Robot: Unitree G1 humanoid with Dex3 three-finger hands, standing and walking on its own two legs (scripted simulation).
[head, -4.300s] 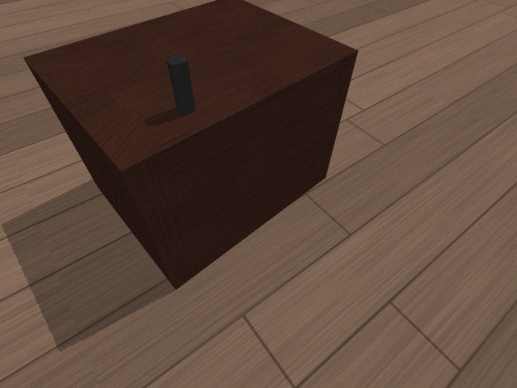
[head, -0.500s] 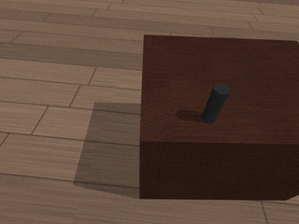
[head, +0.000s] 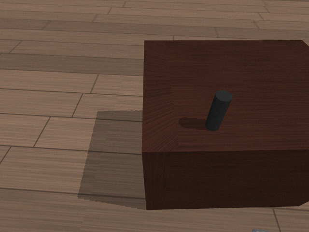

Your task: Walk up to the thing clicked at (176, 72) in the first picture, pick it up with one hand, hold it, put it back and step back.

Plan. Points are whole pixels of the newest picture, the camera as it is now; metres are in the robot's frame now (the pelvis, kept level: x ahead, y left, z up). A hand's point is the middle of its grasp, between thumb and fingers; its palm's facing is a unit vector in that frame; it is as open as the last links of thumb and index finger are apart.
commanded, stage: walk up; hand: right
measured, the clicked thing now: (217, 111) +0.48 -0.21 +0.00
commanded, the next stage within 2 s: stand in 0.30 s
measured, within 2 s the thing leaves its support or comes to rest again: neither
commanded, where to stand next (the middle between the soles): +0.06 +0.01 m, yaw +0 degrees
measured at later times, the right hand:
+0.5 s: hand out of the picture +0.08 -0.25 -0.16, palm faces +0.00 +0.94 -0.33, open 7.4 cm
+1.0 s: hand out of the picture +0.07 -0.26 -0.16, palm faces -0.03 +0.94 -0.33, open 7.4 cm
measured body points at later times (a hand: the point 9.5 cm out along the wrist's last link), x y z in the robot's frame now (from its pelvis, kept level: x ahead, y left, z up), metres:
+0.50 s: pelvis +0.00 +0.00 +0.00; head +0.01 +0.00 +0.45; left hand +0.10 +0.29 -0.13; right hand +0.08 -0.30 -0.13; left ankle -0.01 +0.12 -0.75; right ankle +0.03 -0.13 -0.75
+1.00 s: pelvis +0.00 -0.01 +0.00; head +0.01 -0.01 +0.45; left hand +0.07 +0.29 -0.13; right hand +0.07 -0.31 -0.13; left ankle -0.01 +0.12 -0.75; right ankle +0.03 -0.13 -0.75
